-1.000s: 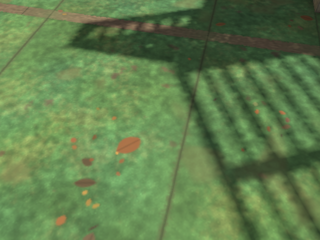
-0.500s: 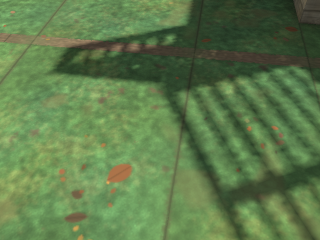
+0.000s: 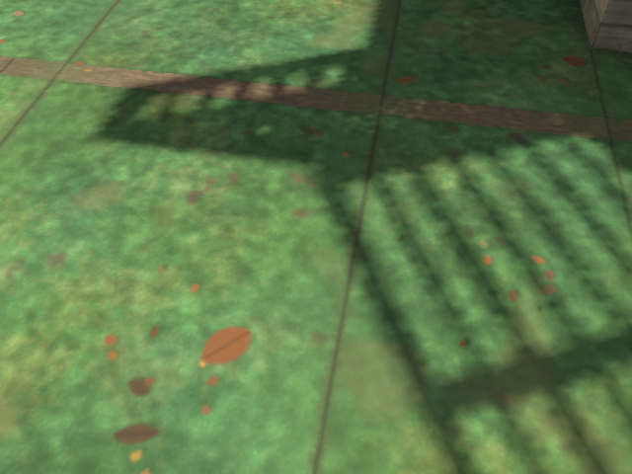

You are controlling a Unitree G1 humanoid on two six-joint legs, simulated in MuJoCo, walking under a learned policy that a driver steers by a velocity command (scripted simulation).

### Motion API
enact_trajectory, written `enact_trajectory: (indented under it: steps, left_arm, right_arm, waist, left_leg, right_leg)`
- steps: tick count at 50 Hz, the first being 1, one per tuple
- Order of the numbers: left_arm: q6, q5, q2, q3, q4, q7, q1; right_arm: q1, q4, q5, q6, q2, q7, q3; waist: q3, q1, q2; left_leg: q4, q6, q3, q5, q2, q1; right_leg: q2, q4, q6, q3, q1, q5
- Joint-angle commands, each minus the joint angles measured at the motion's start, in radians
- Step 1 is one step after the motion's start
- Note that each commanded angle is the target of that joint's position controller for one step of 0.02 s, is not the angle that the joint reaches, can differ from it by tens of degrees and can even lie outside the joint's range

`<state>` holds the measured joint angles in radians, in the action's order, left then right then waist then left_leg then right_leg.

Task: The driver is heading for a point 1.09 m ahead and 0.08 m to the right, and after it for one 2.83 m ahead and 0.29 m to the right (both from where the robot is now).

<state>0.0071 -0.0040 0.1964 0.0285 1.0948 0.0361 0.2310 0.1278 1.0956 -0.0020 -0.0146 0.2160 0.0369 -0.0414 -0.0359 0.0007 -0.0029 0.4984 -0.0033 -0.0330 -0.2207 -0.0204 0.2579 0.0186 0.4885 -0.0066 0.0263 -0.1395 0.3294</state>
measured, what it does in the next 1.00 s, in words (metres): walks ahead: right foot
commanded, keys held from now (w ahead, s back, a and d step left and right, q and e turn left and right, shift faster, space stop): no key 0.20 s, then w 0.80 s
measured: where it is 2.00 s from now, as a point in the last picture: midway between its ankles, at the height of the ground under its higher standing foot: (329, 318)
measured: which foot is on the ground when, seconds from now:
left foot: down 0.00-0.94, up 0.96-1.00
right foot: down 0.00-0.48, up 0.50-0.92, down 0.94-1.00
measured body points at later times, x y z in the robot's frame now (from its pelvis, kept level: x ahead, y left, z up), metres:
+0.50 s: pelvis +0.05 +0.03 -0.01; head +0.06 +0.04 +0.44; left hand +0.02 +0.28 -0.17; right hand +0.09 -0.23 -0.15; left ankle +0.04 +0.12 -0.74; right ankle -0.04 -0.11 -0.72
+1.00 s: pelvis +0.31 -0.02 -0.02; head +0.35 -0.02 +0.43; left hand +0.51 +0.22 -0.13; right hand +0.24 -0.27 -0.16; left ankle +0.09 +0.12 -0.65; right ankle +0.42 -0.11 -0.74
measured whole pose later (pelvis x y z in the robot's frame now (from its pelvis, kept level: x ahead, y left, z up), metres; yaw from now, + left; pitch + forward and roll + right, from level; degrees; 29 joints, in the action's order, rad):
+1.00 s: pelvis +0.31 -0.02 -0.02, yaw +0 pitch +2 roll +0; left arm 0.10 0.02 0.23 0.06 0.89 -0.04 0.00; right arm 0.42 1.09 -0.02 0.08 0.23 0.01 -0.04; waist -0.05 -0.04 -0.01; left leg 1.01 0.02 0.04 -0.48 -0.02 0.11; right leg -0.02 0.61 0.08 0.08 -0.51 0.14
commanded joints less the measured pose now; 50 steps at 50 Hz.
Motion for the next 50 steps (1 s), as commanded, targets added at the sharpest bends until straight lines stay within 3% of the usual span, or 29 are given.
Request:
enact_trajectory:
  steps: [1,10,11,13,15,17,18,19,20,22,23,24,25,26,27,28,30,32,36,41,43,44,45,46,47,48,49,50]
  left_arm:
    - [0.004,0.0,0.096,0.014,-0.013,0.004,0.057]
    - [0.006,-0.001,0.088,0.009,-0.005,0.007,0.081]
    - [0.004,0.001,0.084,0.009,0.007,0.008,0.106]
    - [0.0,0.013,0.118,0.021,-0.002,0.013,0.106]
    - [0.012,0.022,0.141,0.031,-0.015,0.015,0.137]
    - [0.034,0.033,0.191,0.052,-0.006,0.009,0.191]
    - [0.043,0.032,0.191,0.055,-0.012,0.007,0.183]
    - [0.052,0.028,0.179,0.052,-0.024,0.004,0.162]
    - [0.058,0.032,0.17,0.05,-0.037,-0.001,0.13]
    - [0.057,0.038,0.159,0.048,-0.063,-0.011,0.059]
    - [0.064,0.035,0.153,0.044,-0.085,-0.014,0.021]
    - [0.077,0.027,0.087,0.028,-0.122,-0.014,0.01]
    - [0.093,0.037,0.074,0.026,-0.15,-0.012,-0.016]
    - [0.104,0.058,0.099,0.033,-0.155,-0.019,-0.026]
    - [0.11,0.061,0.096,0.032,-0.148,-0.028,-0.02]
    - [0.113,0.052,0.099,0.037,-0.141,-0.029,-0.019]
    - [0.106,0.036,0.121,0.054,-0.138,-0.034,-0.026]
    - [0.092,0.031,0.093,0.053,-0.144,-0.042,-0.048]
    - [0.087,0.027,0.05,0.031,-0.225,-0.049,-0.247]
    - [0.091,0.037,0.074,0.021,-0.282,-0.076,-0.379]
    - [0.097,0.037,0.1,0.029,-0.292,-0.086,-0.369]
    - [0.099,0.036,0.125,0.04,-0.287,-0.087,-0.324]
    - [0.099,0.036,0.159,0.058,-0.265,-0.085,-0.231]
    - [0.095,0.038,0.2,0.082,-0.212,-0.079,-0.056]
    - [0.09,0.028,0.263,0.103,-0.17,-0.068,0.127]
    - [0.088,0.011,0.337,0.114,-0.141,-0.071,0.222]
    - [0.088,0.014,0.247,0.087,-0.139,-0.071,0.197]
    - [0.096,0.02,0.204,0.072,-0.154,-0.069,0.087]
  right_arm:
    - [0.01,-0.021,0.0,0.005,0.103,0.004,-0.016]
    - [0.022,-0.002,0.001,0.005,0.094,0.006,-0.014]
    - [0.041,0.009,0.0,0.004,0.085,0.006,-0.013]
    - [0.049,0.011,-0.01,0.004,0.101,0.008,-0.022]
    - [0.012,-0.013,-0.011,0.024,0.089,0.003,-0.021]
    - [-0.023,-0.037,-0.019,0.058,0.046,-0.015,-0.014]
    - [-0.033,-0.047,-0.022,0.072,0.045,-0.024,-0.014]
    - [-0.023,-0.052,-0.028,0.084,0.044,-0.032,-0.014]
    - [0.003,-0.05,-0.034,0.093,0.041,-0.038,-0.014]
    - [0.161,0.015,-0.035,0.102,0.059,-0.039,-0.03]
    - [0.28,0.05,-0.025,0.102,0.102,-0.037,-0.049]
    - [0.426,0.074,-0.026,0.105,0.22,-0.035,-0.081]
    - [0.486,0.08,-0.01,0.119,0.217,-0.049,-0.067]
    - [0.381,0.053,-0.004,0.133,0.152,-0.047,-0.041]
    - [0.307,0.023,-0.004,0.139,0.108,-0.05,-0.027]
    - [0.258,0.003,-0.004,0.139,0.097,-0.056,-0.017]
    - [0.253,-0.005,0.002,0.127,0.063,-0.055,0.0]
    - [0.305,0.001,0.005,0.116,0.072,-0.041,0.003]
    - [0.322,-0.019,0.008,0.107,0.124,-0.018,-0.002]
    - [0.387,-0.007,-0.012,0.103,0.136,-0.013,-0.016]
    - [0.372,-0.011,-0.013,0.097,0.148,-0.013,-0.025]
    - [0.358,-0.018,-0.01,0.093,0.163,-0.013,-0.031]
    - [0.342,-0.023,-0.007,0.086,0.176,-0.013,-0.036]
    - [0.325,-0.032,-0.003,0.078,0.167,-0.014,-0.033]
    - [0.318,-0.057,0.008,0.077,0.141,-0.017,-0.019]
    - [0.461,-0.067,0.0,0.099,-0.026,-0.034,0.024]
    - [0.377,-0.064,-0.029,0.133,0.049,-0.041,0.006]
    - [0.267,-0.111,-0.054,0.151,0.114,-0.042,-0.012]
  waist:
    - [0.02,-0.001,0.011]
    - [0.004,-0.003,0.007]
    - [0.024,-0.001,0.01]
    - [-0.029,-0.001,0.04]
    - [-0.107,0.022,0.071]
    - [-0.134,0.041,0.182]
    - [-0.152,0.038,0.188]
    - [-0.158,0.02,0.178]
    - [-0.159,-0.005,0.168]
    - [-0.109,-0.082,0.121]
    - [-0.062,-0.126,0.045]
    - [0.009,-0.158,-0.246]
    - [0.062,-0.16,-0.303]
    - [-0.011,-0.1,-0.16]
    - [-0.037,-0.07,-0.099]
    - [-0.056,-0.046,-0.055]
    - [-0.061,-0.027,-0.073]
    - [-0.056,-0.028,-0.073]
    - [-0.094,-0.057,-0.059]
    - [-0.128,-0.07,-0.076]
    - [-0.102,-0.038,-0.084]
    - [-0.057,-0.006,-0.104]
    - [0.015,0.049,-0.128]
    - [0.114,0.135,-0.129]
    - [0.241,0.199,-0.061]
    - [0.436,0.106,0.236]
    - [0.424,0.138,0.199]
    - [0.245,0.113,0.176]
  left_leg:
    - [-0.05,0.037,0.028,0.206,-0.029,-0.105]
    - [-0.062,0.033,0.028,0.158,-0.027,-0.096]
    - [-0.057,0.035,0.013,0.042,-0.012,-0.101]
    - [-0.01,0.048,-0.021,-0.305,0.025,-0.02]
    - [0.05,0.057,-0.02,-0.395,0.027,0.112]
    - [0.237,0.053,-0.059,-0.22,0.035,0.225]
    - [0.3,0.07,-0.027,-0.198,0.0,0.257]
    - [0.307,0.087,-0.01,-0.225,-0.018,0.268]
    - [0.232,0.101,-0.011,-0.248,-0.024,0.23]
    - [0.014,0.1,-0.069,-0.125,0.036,-0.086]
    - [-0.031,0.109,0.026,-0.083,-0.004,-0.248]
    - [-0.201,0.212,0.403,-0.16,-0.221,-0.422]
    - [-0.336,0.321,0.766,-0.228,-0.377,-0.458]
    - [-0.318,0.306,0.711,-0.25,-0.391,-0.413]
    - [-0.311,0.266,0.574,-0.229,-0.343,-0.37]
    - [-0.326,0.231,0.458,-0.163,-0.299,-0.326]
    - [-0.343,0.179,0.281,0.039,-0.225,-0.262]
    - [-0.356,0.181,0.197,0.184,-0.198,-0.253]
    - [-0.398,0.184,0.113,0.247,-0.177,-0.185]
    - [-0.402,0.178,0.072,0.27,-0.22,-0.26]
    - [-0.337,0.16,0.054,0.424,-0.241,-0.335]
    - [-0.272,0.149,0.045,0.602,-0.247,-0.363]
    - [-0.154,0.135,0.028,0.792,-0.239,-0.373]
    - [0.048,0.109,-0.004,0.877,-0.199,-0.315]
    - [0.356,0.078,-0.023,0.626,-0.152,-0.075]
    - [0.76,0.016,0.022,-0.133,0.059,0.292]
    - [0.907,0.04,0.177,-0.311,0.059,0.405]
    - [0.942,0.06,0.154,-0.257,0.003,0.494]
  right_leg:
    - [0.028,-0.099,0.02,-0.019,-0.104,-0.191]
    - [0.023,-0.112,0.019,-0.016,-0.116,-0.136]
    - [0.015,-0.118,0.025,-0.008,-0.109,-0.026]
    - [0.023,-0.128,0.069,-0.038,-0.158,0.29]
    - [0.095,-0.183,0.124,-0.148,-0.177,0.469]
    - [0.256,-0.293,0.209,-0.372,-0.103,0.526]
    - [0.311,-0.316,0.237,-0.438,-0.106,0.494]
    - [0.323,-0.307,0.24,-0.442,-0.103,0.438]
    - [0.303,-0.276,0.219,-0.395,-0.109,0.37]
    - [0.185,-0.157,0.146,-0.221,-0.233,0.208]
    - [0.116,0.025,0.106,-0.125,-0.321,0.001]
    - [-0.019,0.408,0.028,0.047,-0.51,-0.013]
    - [-0.067,0.667,0.026,-0.045,-0.643,0.219]
    - [0.008,0.803,0.058,-0.115,-0.732,0.177]
    - [0.052,0.828,0.085,-0.113,-0.75,0.075]
    - [0.086,0.783,0.096,-0.097,-0.743,-0.018]
    - [0.12,0.664,0.088,-0.072,-0.659,-0.119]
    - [0.114,0.59,0.059,-0.034,-0.642,-0.161]
    - [0.081,0.285,0.024,0.007,-0.599,-0.303]
    - [0.047,0.094,0.056,0.021,-0.534,-0.364]
    - [0.029,0.054,0.087,0.023,-0.486,-0.322]
    - [0.003,0.055,0.104,0.038,-0.408,-0.293]
    - [-0.033,0.066,0.124,0.06,-0.277,-0.265]
    - [-0.062,0.062,0.152,0.076,-0.052,-0.262]
    - [0.094,0.09,0.209,-0.108,0.269,-0.215]
    - [0.365,-0.061,0.386,-0.659,0.599,0.072]
    - [0.361,-0.215,0.358,-0.819,0.567,0.142]
    - [0.333,-0.225,0.305,-0.656,0.425,0.073]
Keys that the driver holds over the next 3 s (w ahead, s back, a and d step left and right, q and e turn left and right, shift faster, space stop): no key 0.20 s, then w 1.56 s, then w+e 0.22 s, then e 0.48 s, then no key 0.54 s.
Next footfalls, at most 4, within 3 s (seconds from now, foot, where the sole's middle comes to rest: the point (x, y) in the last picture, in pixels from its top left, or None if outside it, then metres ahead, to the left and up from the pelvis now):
0.94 right None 0.46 -0.11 -0.77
1.48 left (276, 360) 0.77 0.13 -0.77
2.06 right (372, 257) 1.09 -0.11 -0.77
2.56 left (308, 219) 1.23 0.06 -0.77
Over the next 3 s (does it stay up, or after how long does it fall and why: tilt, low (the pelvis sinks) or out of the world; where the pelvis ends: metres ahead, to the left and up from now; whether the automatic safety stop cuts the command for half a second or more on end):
stays up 1.11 -0.04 0.00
